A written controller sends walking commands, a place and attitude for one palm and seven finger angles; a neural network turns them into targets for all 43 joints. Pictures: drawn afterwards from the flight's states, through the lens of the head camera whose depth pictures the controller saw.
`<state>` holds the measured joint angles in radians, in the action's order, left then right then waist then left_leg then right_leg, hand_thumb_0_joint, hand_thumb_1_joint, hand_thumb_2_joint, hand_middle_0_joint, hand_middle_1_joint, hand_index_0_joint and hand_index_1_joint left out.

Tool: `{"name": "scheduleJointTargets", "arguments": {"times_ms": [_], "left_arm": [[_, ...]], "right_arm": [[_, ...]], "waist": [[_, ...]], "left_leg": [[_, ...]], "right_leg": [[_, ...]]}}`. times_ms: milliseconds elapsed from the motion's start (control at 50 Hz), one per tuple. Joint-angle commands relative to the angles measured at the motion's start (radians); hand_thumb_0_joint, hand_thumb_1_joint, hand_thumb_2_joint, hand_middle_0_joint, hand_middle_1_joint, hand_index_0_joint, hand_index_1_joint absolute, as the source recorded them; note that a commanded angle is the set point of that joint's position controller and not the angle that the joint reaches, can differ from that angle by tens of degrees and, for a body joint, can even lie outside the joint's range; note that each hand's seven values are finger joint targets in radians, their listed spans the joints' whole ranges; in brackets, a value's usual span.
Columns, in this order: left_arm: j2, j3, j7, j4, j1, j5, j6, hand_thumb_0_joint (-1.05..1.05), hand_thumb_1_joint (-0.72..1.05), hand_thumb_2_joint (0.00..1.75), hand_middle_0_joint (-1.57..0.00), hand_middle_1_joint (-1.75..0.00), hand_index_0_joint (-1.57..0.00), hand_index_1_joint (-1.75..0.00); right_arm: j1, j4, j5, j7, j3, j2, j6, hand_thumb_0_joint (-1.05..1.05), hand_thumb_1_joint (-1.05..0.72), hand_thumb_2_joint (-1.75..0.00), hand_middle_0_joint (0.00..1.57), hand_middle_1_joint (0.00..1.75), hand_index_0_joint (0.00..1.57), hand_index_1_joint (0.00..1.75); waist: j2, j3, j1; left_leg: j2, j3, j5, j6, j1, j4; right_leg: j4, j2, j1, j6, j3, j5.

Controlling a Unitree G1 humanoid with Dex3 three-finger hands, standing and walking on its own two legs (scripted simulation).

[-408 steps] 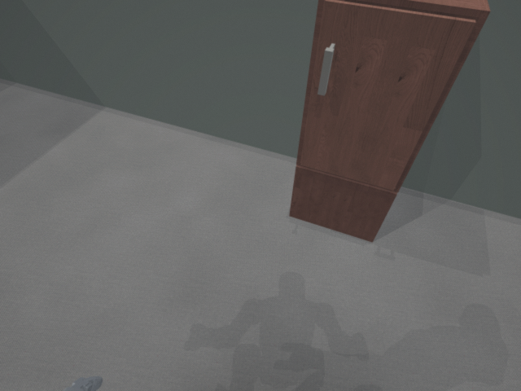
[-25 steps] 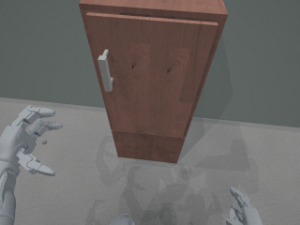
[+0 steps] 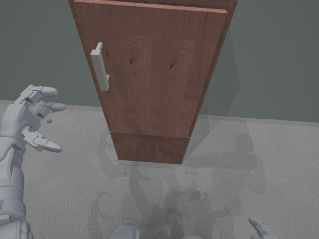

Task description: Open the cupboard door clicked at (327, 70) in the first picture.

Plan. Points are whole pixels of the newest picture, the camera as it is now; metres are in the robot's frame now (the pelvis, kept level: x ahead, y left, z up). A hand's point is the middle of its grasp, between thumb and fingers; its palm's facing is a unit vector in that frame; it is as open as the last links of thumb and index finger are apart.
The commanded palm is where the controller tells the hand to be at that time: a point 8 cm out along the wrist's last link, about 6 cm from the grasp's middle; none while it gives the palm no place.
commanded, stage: move the hooked fingers beside the handle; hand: left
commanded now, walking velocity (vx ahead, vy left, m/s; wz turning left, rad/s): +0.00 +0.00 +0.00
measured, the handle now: (102, 67) +0.57 +0.19 +0.08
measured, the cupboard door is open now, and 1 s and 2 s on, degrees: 0 0 0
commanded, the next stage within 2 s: slide the fingers in behind the handle in 1.88 s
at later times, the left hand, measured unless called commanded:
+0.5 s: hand (59, 100) +0.43 +0.27 +0.08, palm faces -0.04 -1.00 +0.00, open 14.0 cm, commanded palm +0.42 +0.32 +0.08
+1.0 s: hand (72, 80) +0.50 +0.26 +0.09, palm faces -0.04 -1.00 +0.00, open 14.0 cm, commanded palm +0.50 +0.30 +0.08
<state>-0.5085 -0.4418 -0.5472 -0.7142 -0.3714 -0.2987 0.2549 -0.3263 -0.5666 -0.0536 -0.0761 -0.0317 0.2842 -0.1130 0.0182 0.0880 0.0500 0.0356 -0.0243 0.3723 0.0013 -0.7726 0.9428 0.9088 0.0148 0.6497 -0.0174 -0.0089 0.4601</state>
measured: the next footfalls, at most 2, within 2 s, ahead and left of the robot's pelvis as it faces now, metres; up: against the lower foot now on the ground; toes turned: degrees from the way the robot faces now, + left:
none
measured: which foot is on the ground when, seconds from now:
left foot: down 0.00-1.00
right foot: down 0.00-1.00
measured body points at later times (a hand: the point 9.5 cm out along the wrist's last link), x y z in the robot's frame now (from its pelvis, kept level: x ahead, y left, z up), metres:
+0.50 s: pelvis +0.00 +0.01 -0.01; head +0.09 +0.03 +0.43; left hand +0.43 +0.33 +0.09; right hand +0.07 -0.27 -0.11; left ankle +0.05 +0.12 -0.69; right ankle -0.01 -0.14 -0.69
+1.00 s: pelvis +0.00 +0.01 -0.02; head +0.13 +0.04 +0.41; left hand +0.50 +0.31 +0.09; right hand +0.00 -0.27 -0.12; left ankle +0.05 +0.12 -0.69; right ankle -0.01 -0.14 -0.69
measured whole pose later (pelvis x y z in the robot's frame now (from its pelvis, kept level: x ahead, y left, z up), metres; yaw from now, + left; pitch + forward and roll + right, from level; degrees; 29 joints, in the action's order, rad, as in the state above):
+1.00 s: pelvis +0.00 +0.01 -0.02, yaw -2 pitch +20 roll -4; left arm -0.70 -0.48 -0.48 -1.20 -0.91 -0.13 0.31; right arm -0.40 -0.62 -0.02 -0.05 -0.04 0.28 0.04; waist 0.01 0.10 0.17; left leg 0.06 -0.03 0.41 0.01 -0.99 1.05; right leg 0.98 0.04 0.86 -0.03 0.00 0.47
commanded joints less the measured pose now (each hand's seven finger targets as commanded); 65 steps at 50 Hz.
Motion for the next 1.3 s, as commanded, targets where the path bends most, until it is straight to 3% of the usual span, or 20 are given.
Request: {"name": "scheduleJointTargets", "arguments": {"times_ms": [0,20,200,240,320,340,400,520,580,640,780,820,860,900,960,1040,1120,1160,1220,1280], "left_arm": [[-0.286,-0.056,-0.001,0.17,-0.338,-0.013,0.071,0.0,-0.5,0.3,-0.3,-1.2,-0.3,-1.2],[-0.284,-0.055,0.001,0.164,-0.366,-0.015,0.073,0.0,-0.5,0.3,-0.3,-1.2,-0.3,-1.2],[-0.351,-0.076,0.011,0.033,-0.515,0.025,0.098,0.0,-0.5,0.3,-0.3,-1.2,-0.3,-1.2],[-0.346,-0.069,0.007,0.015,-0.537,0.029,0.106,0.0,-0.5,0.3,-0.3,-1.2,-0.3,-1.2],[-0.372,-0.09,0.008,-0.045,-0.556,0.035,0.11,0.0,-0.5,0.3,-0.3,-1.2,-0.3,-1.2],[-0.383,-0.086,0.005,-0.057,-0.573,0.044,0.11,0.0,-0.5,0.3,-0.3,-1.2,-0.3,-1.2],[-0.378,-0.066,0.009,-0.092,-0.641,0.06,0.113,0.0,-0.5,0.3,-0.3,-1.2,-0.3,-1.2],[-0.368,-0.036,0.021,-0.124,-0.771,0.076,0.135,0.0,-0.5,0.3,-0.3,-1.2,-0.3,-1.2],[-0.396,-0.05,0.031,-0.17,-0.787,0.092,0.127,0.0,-0.5,0.3,-0.3,-1.2,-0.3,-1.2],[-0.423,-0.056,0.042,-0.17,-0.838,0.109,0.13,0.0,-0.5,0.3,-0.3,-1.2,-0.3,-1.2],[-0.492,-0.092,0.06,-0.236,-0.893,0.135,0.124,0.0,-0.5,0.3,-0.3,-1.2,-0.3,-1.2],[-0.499,-0.092,0.061,-0.233,-0.902,0.138,0.13,0.0,-0.5,0.3,-0.3,-1.2,-0.3,-1.2],[-0.474,-0.067,0.058,-0.248,-0.909,0.145,0.128,0.0,-0.5,0.3,-0.3,-1.2,-0.3,-1.2],[-0.466,-0.06,0.061,-0.278,-0.926,0.147,0.115,0.0,-0.5,0.3,-0.3,-1.2,-0.3,-1.2],[-0.506,-0.078,0.066,-0.313,-0.953,0.155,0.104,0.0,-0.5,0.3,-0.3,-1.2,-0.3,-1.2],[-0.547,-0.076,0.085,-0.325,-1.059,0.179,0.105,0.0,-0.5,0.3,-0.3,-1.2,-0.3,-1.2],[-0.557,-0.098,0.078,-0.311,-0.999,0.178,0.115,0.0,-0.5,0.3,-0.3,-1.2,-0.3,-1.2],[-0.568,-0.113,0.066,-0.328,-0.948,0.175,0.1,0.0,-0.5,0.3,-0.3,-1.2,-0.3,-1.2],[-0.601,-0.144,0.059,-0.322,-0.917,0.173,0.09,0.0,-0.5,0.3,-0.3,-1.2,-0.3,-1.2],[-0.58,-0.113,0.061,-0.287,-0.966,0.177,0.102,0.0,-0.5,0.3,-0.3,-1.2,-0.3,-1.2]], "right_arm": [[-0.025,0.117,0.001,-0.012,0.071,0.161,-0.024,0.0,-0.9,-0.9,0.2,0.3,0.2,0.3],[-0.031,0.113,0.003,-0.012,0.07,0.162,-0.02,0.0,-0.9,-0.9,0.2,0.3,0.2,0.3],[-0.07,0.077,0.007,-0.009,0.074,0.172,0.016,0.0,-0.9,-0.9,0.2,0.3,0.2,0.3],[-0.073,0.076,0.008,-0.008,0.074,0.171,0.022,0.0,-0.9,-0.9,0.2,0.3,0.2,0.3],[-0.094,0.071,0.014,-0.002,0.077,0.176,0.04,0.0,-0.9,-0.9,0.2,0.3,0.2,0.3],[-0.093,0.072,0.012,-0.001,0.075,0.178,0.045,0.0,-0.9,-0.9,0.2,0.3,0.2,0.3],[-0.105,0.062,0.015,0.002,0.077,0.179,0.058,0.0,-0.9,-0.9,0.2,0.3,0.2,0.3],[-0.129,0.039,0.022,0.001,0.075,0.183,0.075,0.0,-0.9,-0.9,0.2,0.3,0.2,0.3],[-0.141,0.031,0.022,0.002,0.076,0.189,0.084,0.0,-0.9,-0.9,0.2,0.3,0.2,0.3],[-0.155,0.024,0.024,0.003,0.074,0.189,0.095,0.0,-0.9,-0.9,0.2,0.3,0.2,0.3],[-0.188,0.015,0.031,0.007,0.07,0.195,0.117,0.0,-0.9,-0.9,0.2,0.3,0.2,0.3],[-0.194,0.016,0.034,0.006,0.068,0.193,0.124,0.0,-0.9,-0.9,0.2,0.3,0.2,0.3],[-0.202,0.01,0.035,0.009,0.069,0.193,0.131,0.0,-0.9,-0.9,0.2,0.3,0.2,0.3],[-0.21,0.006,0.034,0.011,0.069,0.196,0.136,0.0,-0.9,-0.9,0.2,0.3,0.2,0.3],[-0.223,0.002,0.036,0.008,0.063,0.201,0.143,0.0,-0.9,-0.9,0.2,0.3,0.2,0.3],[-0.237,-0.004,0.038,0.004,0.055,0.205,0.146,0.0,-0.9,-0.9,0.2,0.3,0.2,0.3],[-0.255,0.005,0.047,0.011,0.057,0.201,0.153,0.0,-0.9,-0.9,0.2,0.3,0.2,0.3],[-0.251,0.014,0.044,0.015,0.058,0.204,0.162,0.0,-0.9,-0.9,0.2,0.3,0.2,0.3],[-0.251,0.031,0.042,0.017,0.057,0.203,0.173,0.0,-0.9,-0.9,0.2,0.3,0.2,0.3],[-0.245,0.028,0.039,0.018,0.057,0.201,0.178,0.0,-0.9,-0.9,0.2,0.3,0.2,0.3]], "waist": [[0.096,0.318,-0.001],[0.07,0.318,0.004],[0.087,0.334,0.025],[0.118,0.363,0.023],[0.079,0.377,0.023],[0.099,0.384,0.025],[0.097,0.361,0.045],[0.136,0.394,0.069],[0.118,0.406,0.075],[0.159,0.435,0.077],[0.136,0.457,0.092],[0.175,0.472,0.087],[0.183,0.468,0.097],[0.147,0.448,0.114],[0.148,0.441,0.115],[0.163,0.444,0.146],[0.214,0.526,0.113],[0.162,0.528,0.113],[0.171,0.514,0.094],[0.181,0.483,0.117]], "left_leg": [[-0.025,-0.004,-0.177,0.029,0.31,-0.116],[-0.027,-0.008,-0.185,0.031,0.304,-0.109],[-0.017,-0.013,-0.186,0.029,0.299,-0.093],[-0.018,-0.01,-0.21,0.028,0.318,-0.082],[-0.016,-0.015,-0.236,0.031,0.304,-0.069],[-0.013,-0.013,-0.235,0.029,0.301,-0.07],[-0.011,-0.017,-0.216,0.031,0.291,-0.063],[-0.005,-0.036,-0.229,0.027,0.324,-0.045],[-0.002,-0.036,-0.225,0.029,0.315,-0.037],[0.001,-0.038,-0.257,0.025,0.336,-0.029],[0.004,-0.033,-0.274,0.03,0.294,-0.003],[0.003,-0.032,-0.302,0.028,0.303,0.003],[0.009,-0.038,-0.309,0.025,0.329,0.003],[0.01,-0.038,-0.284,0.03,0.303,0.006],[0.009,-0.038,-0.281,0.031,0.274,0.01],[0.015,-0.04,-0.266,0.035,0.254,0.029],[0.014,-0.045,-0.348,0.027,0.313,0.035],[0.015,-0.033,-0.344,0.032,0.281,0.04],[0.008,-0.021,-0.346,0.035,0.248,0.039],[0.011,-0.025,-0.311,0.035,0.252,0.038]], "right_leg": [[-0.126,0.035,0.013,0.041,-0.022,-0.221],[-0.12,0.039,0.008,0.044,-0.024,-0.228],[-0.109,0.039,0.059,0.041,-0.023,-0.216],[-0.102,0.04,0.065,0.044,-0.021,-0.234],[-0.092,0.043,0.06,0.047,-0.025,-0.255],[-0.088,0.042,0.07,0.044,-0.023,-0.255],[-0.089,0.042,0.104,0.041,-0.026,-0.231],[-0.071,0.044,0.166,0.048,-0.03,-0.207],[-0.071,0.043,0.175,0.041,-0.029,-0.208],[-0.061,0.045,0.188,0.043,-0.028,-0.221],[-0.052,0.049,0.178,0.036,-0.024,-0.245],[-0.044,0.051,0.179,0.042,-0.023,-0.26],[-0.05,0.053,0.21,0.039,-0.029,-0.254],[-0.057,0.054,0.22,0.035,-0.028,-0.24],[-0.053,0.054,0.214,0.036,-0.027,-0.241],[-0.046,0.054,0.249,0.032,-0.022,-0.226],[-0.028,0.058,0.228,0.042,-0.029,-0.269],[-0.032,0.06,0.2,0.032,-0.026,-0.296],[-0.028,0.063,0.167,0.035,-0.024,-0.32],[-0.036,0.066,0.206,0.031,-0.027,-0.282]]}}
